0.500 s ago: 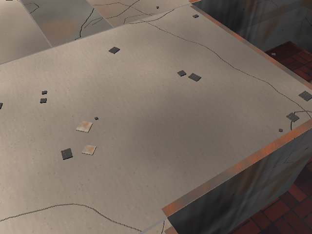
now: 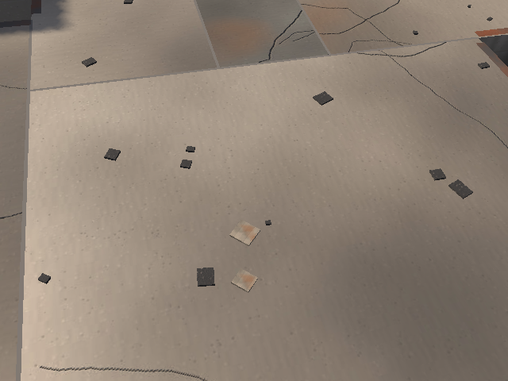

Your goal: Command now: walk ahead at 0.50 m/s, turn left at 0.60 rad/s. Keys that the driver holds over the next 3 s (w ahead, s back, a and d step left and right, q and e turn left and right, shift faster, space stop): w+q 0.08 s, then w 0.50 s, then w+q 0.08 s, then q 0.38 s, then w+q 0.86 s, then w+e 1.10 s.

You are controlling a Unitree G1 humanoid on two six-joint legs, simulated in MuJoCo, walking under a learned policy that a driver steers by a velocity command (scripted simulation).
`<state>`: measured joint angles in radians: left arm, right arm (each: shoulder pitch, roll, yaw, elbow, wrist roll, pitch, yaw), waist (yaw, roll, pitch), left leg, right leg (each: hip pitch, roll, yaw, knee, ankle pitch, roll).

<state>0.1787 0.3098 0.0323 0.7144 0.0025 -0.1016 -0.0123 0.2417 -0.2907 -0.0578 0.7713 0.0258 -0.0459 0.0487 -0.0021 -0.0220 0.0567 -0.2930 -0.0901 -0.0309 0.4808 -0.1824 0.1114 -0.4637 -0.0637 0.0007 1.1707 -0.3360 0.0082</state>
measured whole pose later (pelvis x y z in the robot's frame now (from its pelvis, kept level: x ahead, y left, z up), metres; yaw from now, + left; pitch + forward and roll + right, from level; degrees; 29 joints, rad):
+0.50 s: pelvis +0.32 +0.02 -0.01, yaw +9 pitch +1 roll -2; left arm 0.19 0.28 0.03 0.74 0.01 -0.10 -0.01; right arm 0.31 -0.29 -0.01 0.84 0.00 -0.05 0.01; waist 0.00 0.00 0.02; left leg -0.37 -0.08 -0.11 1.25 -0.39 0.01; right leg -0.32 0.09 -0.06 0.45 -0.14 -0.08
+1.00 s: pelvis +0.54 +0.14 -0.01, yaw +18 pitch +3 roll -1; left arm 0.16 0.34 0.03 0.73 0.00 -0.01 0.03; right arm 0.13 -0.30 -0.04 0.72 -0.01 -0.03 0.02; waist 0.00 -0.04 0.05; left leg -0.43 -0.08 -0.07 0.47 -0.09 0.06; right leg -0.53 -0.03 0.05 1.15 -0.45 0.06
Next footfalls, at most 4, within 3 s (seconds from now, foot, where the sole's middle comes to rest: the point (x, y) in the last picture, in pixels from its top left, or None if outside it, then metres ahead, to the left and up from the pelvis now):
0.38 right None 0.43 -0.05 -0.77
0.82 left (158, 317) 0.64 0.25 -0.78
1.26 right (232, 284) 0.74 0.05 -0.78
1.72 left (89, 262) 0.80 0.47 -0.78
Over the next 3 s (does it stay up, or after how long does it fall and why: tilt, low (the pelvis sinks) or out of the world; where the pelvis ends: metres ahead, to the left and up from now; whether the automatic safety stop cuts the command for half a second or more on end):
stays up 1.29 0.82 0.01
